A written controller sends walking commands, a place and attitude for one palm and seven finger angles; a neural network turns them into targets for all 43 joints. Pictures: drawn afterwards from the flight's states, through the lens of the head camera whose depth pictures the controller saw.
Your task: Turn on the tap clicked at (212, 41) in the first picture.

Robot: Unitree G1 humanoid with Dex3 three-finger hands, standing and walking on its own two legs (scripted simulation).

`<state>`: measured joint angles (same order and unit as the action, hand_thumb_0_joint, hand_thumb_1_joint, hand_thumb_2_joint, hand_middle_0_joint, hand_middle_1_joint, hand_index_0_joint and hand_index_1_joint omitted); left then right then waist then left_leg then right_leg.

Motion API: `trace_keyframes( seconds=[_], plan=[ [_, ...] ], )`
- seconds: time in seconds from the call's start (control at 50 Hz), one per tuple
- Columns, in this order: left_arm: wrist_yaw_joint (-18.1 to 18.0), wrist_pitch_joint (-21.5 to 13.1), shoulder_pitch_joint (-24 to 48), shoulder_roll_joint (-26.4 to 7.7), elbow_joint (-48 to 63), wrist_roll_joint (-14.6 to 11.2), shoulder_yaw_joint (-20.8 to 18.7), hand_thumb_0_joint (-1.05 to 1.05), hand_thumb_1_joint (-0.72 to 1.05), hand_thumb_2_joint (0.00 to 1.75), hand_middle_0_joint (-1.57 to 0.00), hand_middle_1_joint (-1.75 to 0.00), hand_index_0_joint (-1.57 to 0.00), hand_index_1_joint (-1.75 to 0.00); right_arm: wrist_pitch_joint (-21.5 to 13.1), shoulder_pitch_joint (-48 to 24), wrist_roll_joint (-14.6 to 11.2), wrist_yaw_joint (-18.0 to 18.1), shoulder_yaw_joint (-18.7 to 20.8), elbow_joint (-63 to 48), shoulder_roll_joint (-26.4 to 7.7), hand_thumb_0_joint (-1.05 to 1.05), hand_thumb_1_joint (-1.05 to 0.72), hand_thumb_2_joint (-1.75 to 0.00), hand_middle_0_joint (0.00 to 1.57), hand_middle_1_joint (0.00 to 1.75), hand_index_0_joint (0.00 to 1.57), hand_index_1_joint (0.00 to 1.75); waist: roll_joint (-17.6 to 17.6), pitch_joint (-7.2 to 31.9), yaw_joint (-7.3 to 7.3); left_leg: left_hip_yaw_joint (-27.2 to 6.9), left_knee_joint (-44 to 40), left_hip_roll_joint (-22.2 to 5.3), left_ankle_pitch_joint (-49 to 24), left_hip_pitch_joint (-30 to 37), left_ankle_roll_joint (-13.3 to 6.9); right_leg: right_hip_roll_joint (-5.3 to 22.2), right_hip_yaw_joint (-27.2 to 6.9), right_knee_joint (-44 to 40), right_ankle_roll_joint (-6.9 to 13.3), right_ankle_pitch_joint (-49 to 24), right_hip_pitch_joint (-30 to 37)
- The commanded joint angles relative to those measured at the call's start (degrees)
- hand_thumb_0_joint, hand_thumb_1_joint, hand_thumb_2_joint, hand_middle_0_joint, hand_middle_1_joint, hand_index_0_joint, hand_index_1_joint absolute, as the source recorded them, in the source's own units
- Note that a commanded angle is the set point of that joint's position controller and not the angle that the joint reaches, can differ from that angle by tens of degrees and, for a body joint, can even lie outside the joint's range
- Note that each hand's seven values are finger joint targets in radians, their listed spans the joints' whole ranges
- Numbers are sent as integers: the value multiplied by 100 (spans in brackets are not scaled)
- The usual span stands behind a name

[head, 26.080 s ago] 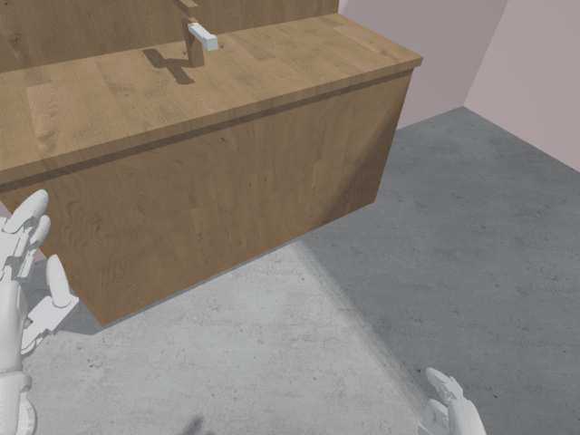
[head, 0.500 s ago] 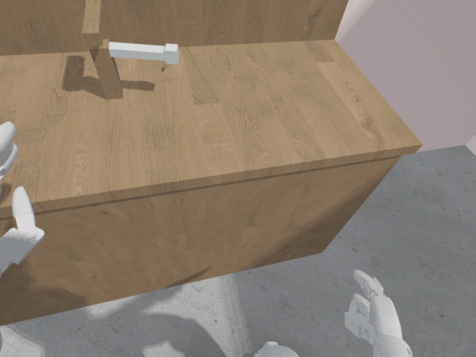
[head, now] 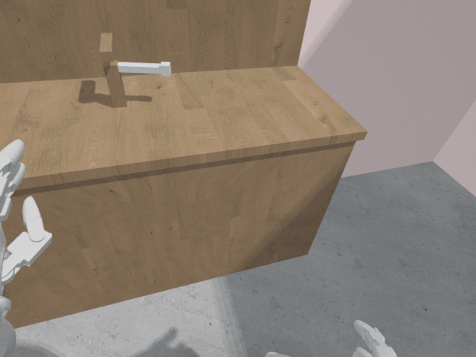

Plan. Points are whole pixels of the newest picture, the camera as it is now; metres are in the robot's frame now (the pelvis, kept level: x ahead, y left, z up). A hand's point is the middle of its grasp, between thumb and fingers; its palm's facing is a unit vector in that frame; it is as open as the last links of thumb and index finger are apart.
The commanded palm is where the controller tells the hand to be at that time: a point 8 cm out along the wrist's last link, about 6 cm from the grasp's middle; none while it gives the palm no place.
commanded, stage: stop stepping back and stand still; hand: left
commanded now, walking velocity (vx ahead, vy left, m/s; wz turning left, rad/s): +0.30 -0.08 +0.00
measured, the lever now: (165, 68) +0.79 +0.22 +0.14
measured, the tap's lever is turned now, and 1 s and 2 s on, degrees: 77 77 77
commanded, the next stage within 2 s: stand and check the lever's angle in 0.82 s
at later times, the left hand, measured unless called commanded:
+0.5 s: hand (46, 285) +0.15 +0.21 +0.19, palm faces +0.46 -0.81 -0.36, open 7.4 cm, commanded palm +0.09 +0.25 +0.20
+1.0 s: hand (39, 283) +0.15 +0.22 +0.19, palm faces +0.51 -0.78 -0.35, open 7.4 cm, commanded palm +0.10 +0.25 +0.20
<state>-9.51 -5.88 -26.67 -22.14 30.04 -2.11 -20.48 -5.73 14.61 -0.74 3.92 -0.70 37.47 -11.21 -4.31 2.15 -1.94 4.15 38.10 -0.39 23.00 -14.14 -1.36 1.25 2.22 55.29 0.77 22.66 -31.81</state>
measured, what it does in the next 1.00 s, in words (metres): steps on the spot: right foot, then left foot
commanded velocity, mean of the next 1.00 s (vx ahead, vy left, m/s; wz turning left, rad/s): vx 0.07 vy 0.03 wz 0.00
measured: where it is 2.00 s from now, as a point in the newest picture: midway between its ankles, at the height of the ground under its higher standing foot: outside the picture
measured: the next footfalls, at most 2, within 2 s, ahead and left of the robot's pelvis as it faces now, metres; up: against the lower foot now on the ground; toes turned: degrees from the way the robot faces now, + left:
right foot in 0.20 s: +0.06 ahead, -0.13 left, +0.00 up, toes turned +2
left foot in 0.44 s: +0.01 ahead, +0.10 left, +0.00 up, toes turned +7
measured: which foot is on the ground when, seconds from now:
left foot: down 0.00-0.20, up 0.22-0.42, down 0.44-1.00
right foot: up 0.00-0.18, down 0.20-1.00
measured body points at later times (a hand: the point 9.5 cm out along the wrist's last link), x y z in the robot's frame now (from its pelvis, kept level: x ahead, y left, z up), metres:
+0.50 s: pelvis -0.05 -0.04 +0.00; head -0.07 -0.03 +0.45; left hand +0.12 +0.25 +0.21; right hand +0.12 -0.27 -0.07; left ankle -0.04 +0.10 -0.72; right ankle +0.00 -0.12 -0.69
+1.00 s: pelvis -0.03 -0.04 +0.02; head -0.04 -0.05 +0.47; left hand +0.12 +0.26 +0.21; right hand +0.17 -0.25 -0.06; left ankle -0.03 +0.09 -0.72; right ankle +0.02 -0.13 -0.72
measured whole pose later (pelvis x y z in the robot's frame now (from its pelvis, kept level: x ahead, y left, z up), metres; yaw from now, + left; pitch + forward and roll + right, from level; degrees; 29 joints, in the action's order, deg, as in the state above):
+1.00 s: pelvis -0.03 -0.04 +0.02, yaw +6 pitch -2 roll +0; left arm -9.8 -7.6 -26.1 -19.1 26.6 -2.6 -18.6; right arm -7.2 11.0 -0.4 3.7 -1.2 35.8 -11.7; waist 0.9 -1.2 0.0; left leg 0.5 30.6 -2.0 14.9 -13.6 0.5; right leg -1.0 4.9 28.3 2.7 11.5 -14.8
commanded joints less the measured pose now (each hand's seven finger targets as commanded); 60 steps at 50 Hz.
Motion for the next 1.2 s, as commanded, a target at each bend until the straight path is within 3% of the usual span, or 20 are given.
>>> trace_keyframes(
  seconds=[0.0,0.1,0.14,0.16,0.18,0.2,0.28,0.36,0.38,0.42,0.44,0.54,0.58,0.6,0.64,0.72,0.8,0.94,1.06,1.18],
  plan=[
    [-11,-530,954,-951,1017,80,-502,0,90,90,-20,-30,-20,-30,-476,-677,-125,-144,215,-654,-598,0,-90,-90,20,30,20,30,1188,-595,27,-2577,-2577,-1706,400,-328,-1229,102,-470,2135,-103,-96,-1236],
    [140,-490,323,-650,520,-54,-384,0,90,90,-20,-30,-20,-30,-384,-693,-59,-56,227,-839,-826,0,-90,-90,20,30,20,30,1592,-322,115,-1210,-1854,-1196,1093,-1243,-648,-100,383,-1555,-52,-23,1570],
    [153,-461,405,-669,501,-18,-400,0,90,90,-20,-30,-20,-30,-362,-747,-39,-50,249,-920,-851,0,-90,-90,20,30,20,30,1056,-68,301,-689,-372,-693,1324,-1683,-435,-226,524,-2678,51,-285,2661],
    [177,-482,580,-757,610,27,-410,0,90,90,-20,-30,-20,-30,-337,-733,-51,-58,289,-963,-778,0,-90,-90,20,30,20,30,-183,56,328,-192,1495,-159,1023,-2135,-296,379,-330,-3248,368,-348,2924],
    [182,-519,906,-1022,806,5,-523,0,90,90,-20,-30,-20,-30,-340,-795,-100,-76,318,-1036,-671,0,-90,-90,20,30,20,30,-1543,276,233,-167,3417,199,681,-2563,-123,1694,-2384,-4012,919,-217,2702],
    [190,-550,1079,-980,879,-43,-581,0,90,90,-20,-30,-20,-30,-402,-796,-70,-102,273,-1025,-623,0,-90,-90,20,30,20,30,-1057,275,109,-672,4114,0,125,-2391,-23,2059,-2820,-4318,1137,523,2000],
    [185,-598,839,-1098,1393,-99,-618,0,90,90,-20,-30,-20,-30,-285,-726,-81,-110,261,-654,-569,0,-90,-90,20,30,20,30,30,-165,-2,-649,2847,-509,-542,-1055,-73,1724,-1743,-4219,967,1520,-39],
    [-72,-537,535,-990,1629,-95,-581,0,90,90,-20,-30,-20,-30,-437,-821,6,123,173,-860,-531,0,-90,-90,20,30,20,30,367,341,71,112,-535,-114,107,611,-243,1188,-976,-3358,669,1755,254],
    [-117,-562,542,-953,1560,-109,-580,0,90,90,-20,-30,-20,-30,-472,-804,51,169,175,-922,-617,0,-90,-90,20,30,20,30,924,336,61,-128,-1231,-106,535,572,-333,831,-733,-2784,499,1762,502],
    [-187,-569,706,-868,1516,-87,-592,0,90,90,-20,-30,-20,-30,-529,-714,9,190,286,-1049,-871,0,-90,-90,20,30,20,30,2418,250,69,-2484,-2498,-1573,741,595,-1015,-419,359,-22,-78,932,62],
    [-163,-564,730,-930,1103,-42,-633,0,90,90,-20,-30,-20,-30,-563,-572,-20,152,282,-937,-714,0,-90,-90,20,30,20,30,2001,-114,-69,-3003,-2625,-1747,712,228,-1251,-168,-179,498,-75,731,-318],
    [-19,-463,58,-634,512,-64,-430,0,90,90,-20,-30,-20,-30,-465,-815,-5,7,213,-959,-776,0,-90,-90,20,30,20,30,815,-196,283,-1004,-999,-735,403,-1203,-431,-69,4,-3161,-86,-591,2480],
    [89,-488,327,-802,779,-59,-412,0,90,90,-20,-30,-20,-30,-369,-930,-4,-32,303,-1106,-714,0,-90,-90,20,30,20,30,-1140,-143,217,-309,1692,137,420,-1889,-49,1591,-2692,-4588,653,358,2389],
    [127,-539,591,-612,889,-73,-273,0,90,90,-20,-30,-20,-30,-392,-949,1,-98,275,-1006,-626,0,-90,-90,20,30,20,30,-719,-151,149,-600,2271,45,88,-1628,16,1825,-2969,-4797,761,889,1795],
    [89,-587,622,-923,1181,-128,-509,0,90,90,-20,-30,-20,-30,-369,-738,-13,-103,289,-874,-643,0,-90,-90,20,30,20,30,-77,-94,75,-784,1918,-269,-109,-1304,39,1764,-2415,-4419,975,385,1531],
    [-94,-577,535,-851,1385,-65,-468,0,90,90,-20,-30,-20,-30,-372,-856,59,89,177,-963,-559,0,-90,-90,20,30,20,30,121,275,110,-266,-751,-162,-544,499,-86,1163,-1189,-3875,554,241,1199],
    [-186,-586,612,-700,1169,-73,-345,0,90,90,-20,-30,-20,-30,-433,-908,1,167,273,-1121,-830,0,-90,-90,20,30,20,30,1433,137,244,-1707,-2157,-1122,237,-13,-469,19,-315,-2664,-75,-315,1573],
    [-60,-503,402,-611,807,-78,-270,0,90,90,-20,-30,-20,-30,-474,-905,16,23,238,-1029,-672,0,-90,-90,20,30,20,30,-177,279,172,-554,-763,-258,-1003,-8,-69,833,-1203,-3827,234,-986,2040],
    [-101,-544,247,-706,1161,-103,-393,0,90,90,-20,-30,-20,-30,-362,-1038,53,29,220,-1152,-733,0,-90,-90,20,30,20,30,766,331,228,-807,-1475,-522,-1750,265,-96,392,-611,-3346,87,-1630,2173],
    [-83,-564,341,-614,945,-113,-329,0,90,90,-20,-30,-20,-30,-298,-1060,36,53,226,-1202,-735,0,-90,-90,20,30,20,30,751,326,246,-816,-1634,-552,-1683,215,-78,261,-491,-3330,10,-1796,2313]
  ],
)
